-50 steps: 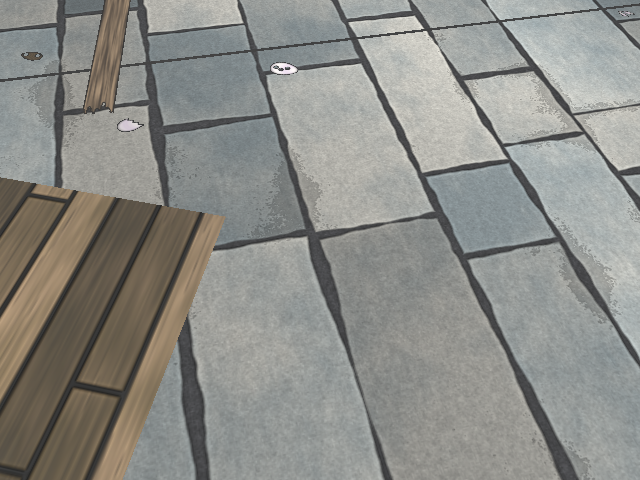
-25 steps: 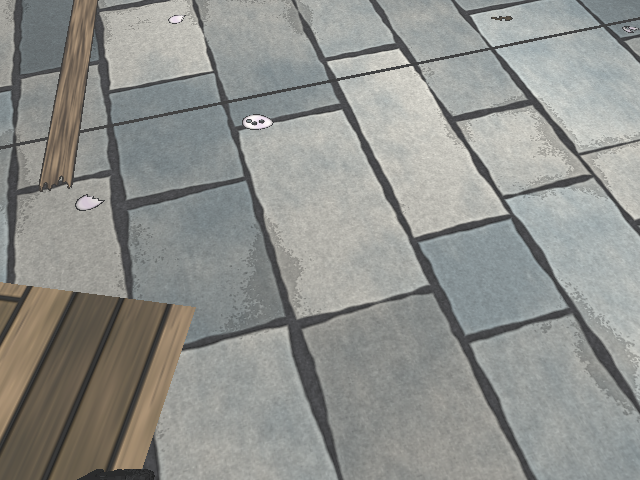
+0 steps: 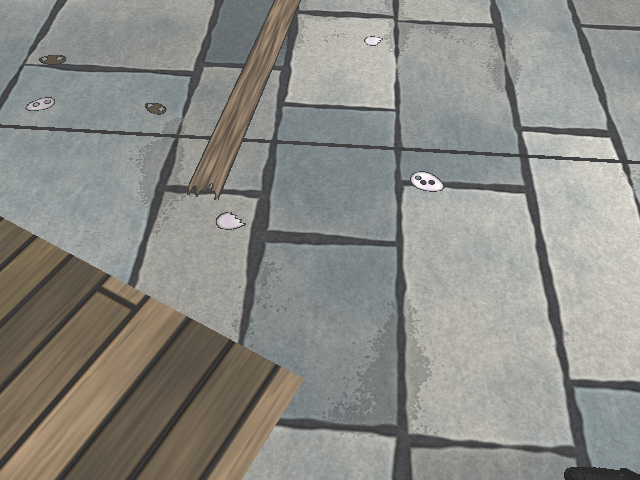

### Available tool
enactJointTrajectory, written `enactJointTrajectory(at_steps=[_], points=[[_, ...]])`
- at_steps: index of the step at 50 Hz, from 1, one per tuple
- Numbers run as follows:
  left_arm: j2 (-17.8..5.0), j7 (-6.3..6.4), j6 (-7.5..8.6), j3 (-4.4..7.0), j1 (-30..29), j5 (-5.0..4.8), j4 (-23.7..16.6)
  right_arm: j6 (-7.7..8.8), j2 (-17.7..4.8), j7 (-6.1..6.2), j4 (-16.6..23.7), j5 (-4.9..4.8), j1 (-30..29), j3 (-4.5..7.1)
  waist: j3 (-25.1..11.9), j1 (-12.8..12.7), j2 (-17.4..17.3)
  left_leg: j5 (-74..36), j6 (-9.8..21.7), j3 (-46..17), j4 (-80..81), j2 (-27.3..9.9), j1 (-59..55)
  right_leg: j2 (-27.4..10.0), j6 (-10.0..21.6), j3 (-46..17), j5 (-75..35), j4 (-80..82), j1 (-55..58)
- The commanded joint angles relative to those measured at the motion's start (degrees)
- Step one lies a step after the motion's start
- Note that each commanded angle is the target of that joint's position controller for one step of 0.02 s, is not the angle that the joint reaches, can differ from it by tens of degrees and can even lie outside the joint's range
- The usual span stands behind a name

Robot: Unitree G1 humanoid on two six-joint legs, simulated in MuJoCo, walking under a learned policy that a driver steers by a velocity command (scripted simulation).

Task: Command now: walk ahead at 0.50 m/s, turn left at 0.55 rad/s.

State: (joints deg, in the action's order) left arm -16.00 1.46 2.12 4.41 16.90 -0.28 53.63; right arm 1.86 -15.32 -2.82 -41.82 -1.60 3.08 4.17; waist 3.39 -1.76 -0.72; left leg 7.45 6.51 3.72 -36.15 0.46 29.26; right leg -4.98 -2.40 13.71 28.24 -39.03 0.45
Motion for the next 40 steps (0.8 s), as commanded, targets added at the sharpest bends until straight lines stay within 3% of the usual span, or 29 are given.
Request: enactJointTrajectory(at_steps=[1, 2, 3, 4, 5, 8, 10, 14, 17, 19, 21, 22, 23, 24, 25, 26, 27, 28, 29, 31, 34, 37, 40], points=[[-5.0, -1.26, 4.76, -0.40, -2.6, -0.63, -8.6, 0.60, -15.5, 1.13, -0.1, 0.43, 21.1, 4.58, -24.0, 8.4, -8.9, 14.3, 18.6, -51.8, 19.0, -19.7, -53.4, 6.9, 1.2, -17.9, 6.2, -42.2, -43.9], [-7.4, -1.81, 6.17, 0.27, -8.0, -2.67, -10.3, 1.38, -12.1, 1.10, -0.3, 0.92, 19.1, 3.69, -16.5, 9.1, -6.1, 9.9, 15.4, -43.6, 20.0, -18.2, -49.1, 3.8, 2.7, -18.8, 0.9, -41.1, -48.7], [-7.0, -1.59, 6.84, 0.07, -8.7, -2.13, -10.2, 1.91, -10.3, 1.16, 0.2, 0.57, 15.6, 3.19, -11.7, 6.8, -1.6, 4.4, 13.2, -36.1, 19.6, -15.6, -40.8, 1.1, 3.6, -18.7, -4.2, -36.1, -46.9], [-7.3, -1.13, 6.83, 0.46, -8.6, -0.56, -9.5, 2.07, -8.4, 1.22, 1.1, 0.62, 11.4, 2.66, -8.5, 4.2, 0.4, -1.7, 11.7, -30.6, 20.0, -13.4, -32.5, -0.6, 3.3, -18.6, -7.0, -30.9, -42.7], [-8.0, -1.07, 6.13, 0.96, -7.5, 0.09, -9.2, 2.21, -7.0, 1.44, 2.1, 1.20, 9.1, 2.06, -7.6, 2.2, -0.2, -6.5, 11.1, -27.4, 21.2, -11.9, -27.1, -1.8, 2.9, -19.0, -8.9, -28.0, -38.5], [-6.2, -1.00, 4.09, 0.85, -7.5, 0.98, -10.0, 2.44, -8.3, 2.27, 2.4, 0.94, 9.5, 2.21, -5.7, 0.7, -0.3, -13.0, 11.3, -23.1, 23.5, -10.2, -19.6, -1.6, 0.4, -17.6, -11.9, -20.1, -35.3], [-4.9, -0.85, 3.66, 0.34, -11.8, 1.26, -11.7, 2.36, -10.0, 3.13, 2.1, 0.79, 11.3, 2.68, -4.0, 1.8, -0.7, -13.7, 10.1, -20.2, 24.0, -8.3, -17.0, -0.4, -1.1, -16.7, -18.8, -11.9, -35.8], [-3.2, -1.69, 4.05, -0.58, -19.6, 0.61, -14.1, 1.62, -10.3, 3.73, 1.3, 0.48, 14.5, 2.80, -2.9, 5.1, -3.3, -6.7, 6.2, -17.6, 22.8, -4.8, -13.7, 3.4, -1.3, -15.8, -33.4, 4.5, -30.0], [-4.7, -2.31, 4.52, -0.33, -22.6, -0.12, -15.8, 1.23, -9.8, 3.74, 0.3, 0.10, 17.2, 2.74, -2.7, 6.3, -4.2, -3.0, 5.5, -21.7, 19.8, -6.5, -17.2, 4.5, -0.5, -17.3, -33.5, 9.1, -29.1], [-6.2, -2.78, 5.11, 0.10, -22.4, -0.18, -16.1, 0.84, -9.5, 4.04, 0.1, 0.16, 17.9, 2.66, -3.0, 5.7, -4.9, -2.5, 5.0, -25.3, 16.1, -7.9, -21.2, 4.7, 0.5, -18.2, -29.6, 11.4, -28.6], [-7.4, -2.89, 5.81, 0.71, -18.5, -0.25, -15.3, 0.43, -9.5, 4.26, 0.5, 0.37, 16.9, 2.71, -3.9, 3.3, -6.9, -5.7, 4.1, -27.6, 12.0, -8.2, -22.7, 5.2, 2.3, -17.5, -25.1, 13.1, -23.7], [-8.7, -2.60, 6.12, 1.52, -12.9, 0.11, -13.9, 0.39, -8.2, 4.20, 1.1, 0.51, 16.0, 2.22, -6.8, 0.4, -6.8, -9.6, 2.6, -26.4, 6.9, -5.7, -21.5, 5.0, 4.0, -16.8, -25.7, 14.9, -15.5], [-11.4, -2.20, 6.37, 2.38, -4.4, 1.17, -12.9, 0.62, -5.4, 3.92, 2.3, 1.06, 15.2, 1.08, -14.1, -3.7, -3.6, -6.7, 0.5, -22.8, -6.6, -2.7, -15.4, -2.4, 7.6, -23.1, -24.4, 12.7, -0.9], [-16.4, -1.90, 5.64, 3.70, 3.3, 1.99, -11.4, 1.16, -1.8, 3.89, 3.6, -0.10, 22.7, 0.00, -23.5, -2.1, 12.4, 15.0, -4.3, -14.7, -26.6, 5.7, 4.4, -16.3, 16.9, -46.9, -14.5, 15.2, 21.0], [-12.7, -2.31, 5.11, 2.94, 3.5, 0.28, -10.9, 1.38, -5.8, 3.97, 3.4, -0.78, 23.9, 0.24, -23.1, -2.1, 17.1, 26.5, -5.1, -14.4, -36.3, 2.8, 14.2, -20.2, 18.6, -60.1, -0.8, 20.5, 22.1], [-8.2, -2.11, 4.66, 1.72, 0.2, -0.10, -12.0, 1.13, -10.3, 3.93, 3.4, -0.82, 18.8, 1.45, -14.4, -3.3, 10.3, 21.7, -5.5, -14.4, -39.7, -0.2, 17.4, -17.7, 15.9, -52.1, 2.8, 22.0, 14.8], [-6.7, -1.88, 4.05, 1.14, -2.8, 0.37, -12.5, 0.79, -10.6, 3.97, 4.3, -0.18, 14.7, 1.64, -9.2, -2.9, 6.3, 17.4, -5.7, -12.0, -39.4, -2.3, 16.3, -15.1, 13.6, -43.6, -2.8, 22.6, 7.2], [-5.5, -1.84, 3.72, 0.67, -5.0, 0.71, -12.1, 0.71, -9.7, 3.81, 5.1, 0.46, 12.4, 1.73, -5.2, -1.7, 5.1, 14.4, -5.8, -11.5, -36.6, -3.9, 14.9, -12.7, 12.9, -37.5, -9.2, 24.1, 0.3], [-4.6, -1.72, 3.77, 0.25, -6.0, 1.10, -11.8, 0.46, -8.8, 3.53, 5.4, 0.45, 12.2, 1.88, -3.8, -0.3, 6.2, 12.5, -5.6, -11.4, -34.4, -5.6, 12.5, -10.9, 12.1, -32.9, -13.5, 25.5, -3.9], [-4.6, -1.73, 4.13, 0.38, -6.4, 0.78, -11.0, -0.21, -6.0, 3.10, 5.7, -0.18, 13.1, 1.40, -3.0, 0.9, 7.4, 11.2, -5.7, -10.0, -31.5, -7.0, 10.1, -9.6, 12.3, -26.9, -18.1, 28.3, -7.6], [-6.9, -2.26, 4.78, 0.92, -3.6, 0.46, -8.7, 0.05, -3.2, 3.12, 7.1, 0.75, 10.5, 0.21, -2.6, 1.0, 4.8, 7.7, -6.1, -9.9, -22.5, -6.7, 10.0, -9.6, 15.2, -23.7, -25.0, 30.7, -8.6], [-8.4, -2.35, 4.00, 1.07, -3.8, -0.74, -8.2, 1.35, -2.5, 2.24, 8.1, 1.34, 5.1, -0.70, -1.8, 0.2, 4.2, -1.2, -6.4, -6.3, -9.3, -6.6, 7.0, -7.1, 14.8, -19.3, -29.3, 31.0, -9.2], [-10.4, -2.28, 3.15, 1.44, 0.5, -1.41, -6.8, 2.38, -2.7, 1.31, 9.3, 0.80, -1.0, -1.01, -1.1, -2.1, 4.3, -5.5, -7.3, -4.3, -0.2, -4.1, 2.4, -6.9, 13.8, -18.8, -30.0, 29.5, -8.7]])
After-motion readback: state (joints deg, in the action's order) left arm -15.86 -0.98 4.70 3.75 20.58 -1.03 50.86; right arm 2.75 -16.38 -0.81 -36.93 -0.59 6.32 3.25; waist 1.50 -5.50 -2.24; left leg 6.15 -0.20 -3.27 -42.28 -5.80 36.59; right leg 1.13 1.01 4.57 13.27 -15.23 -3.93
